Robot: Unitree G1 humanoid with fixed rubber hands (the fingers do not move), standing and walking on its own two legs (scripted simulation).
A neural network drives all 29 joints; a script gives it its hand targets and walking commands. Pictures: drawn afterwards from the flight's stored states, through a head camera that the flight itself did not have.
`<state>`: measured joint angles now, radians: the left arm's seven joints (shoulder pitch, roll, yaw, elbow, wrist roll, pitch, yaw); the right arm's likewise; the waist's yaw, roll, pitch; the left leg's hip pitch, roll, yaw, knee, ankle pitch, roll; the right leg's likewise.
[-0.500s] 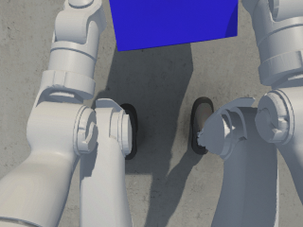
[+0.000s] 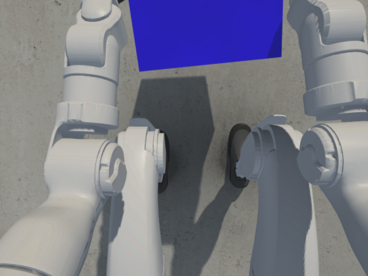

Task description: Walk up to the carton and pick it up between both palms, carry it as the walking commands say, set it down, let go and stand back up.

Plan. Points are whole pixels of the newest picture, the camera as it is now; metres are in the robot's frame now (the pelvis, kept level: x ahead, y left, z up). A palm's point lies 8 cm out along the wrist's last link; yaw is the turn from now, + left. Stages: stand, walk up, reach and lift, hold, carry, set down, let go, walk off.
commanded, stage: reach and lift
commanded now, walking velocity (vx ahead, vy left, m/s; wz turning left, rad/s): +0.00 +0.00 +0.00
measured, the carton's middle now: (201, 3) +0.56 +0.00 -0.19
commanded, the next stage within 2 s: none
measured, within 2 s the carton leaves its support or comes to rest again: neither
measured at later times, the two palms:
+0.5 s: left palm out of the picture +0.52 +0.15 -0.03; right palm out of the picture +0.54 -0.13 -0.02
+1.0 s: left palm out of the picture +0.51 +0.15 +0.04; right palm out of the picture +0.53 -0.14 +0.05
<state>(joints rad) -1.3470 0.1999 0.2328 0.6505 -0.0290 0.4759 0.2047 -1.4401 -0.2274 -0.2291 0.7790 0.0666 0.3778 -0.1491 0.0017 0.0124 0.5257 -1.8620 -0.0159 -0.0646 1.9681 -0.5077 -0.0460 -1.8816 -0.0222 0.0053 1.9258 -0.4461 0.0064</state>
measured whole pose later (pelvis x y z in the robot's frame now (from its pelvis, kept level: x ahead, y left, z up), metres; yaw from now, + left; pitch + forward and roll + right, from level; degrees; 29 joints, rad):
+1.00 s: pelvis -0.01 +0.00 +0.11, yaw +1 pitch +14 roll -1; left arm -1.21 0.13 0.28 0.59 0.07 0.54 0.17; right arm -1.29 -0.17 -0.24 0.71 -0.01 0.45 -0.14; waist -0.01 0.02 0.52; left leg -1.43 -0.02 -0.06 1.62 -0.44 -0.05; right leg -1.44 -0.01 0.01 1.58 -0.39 0.01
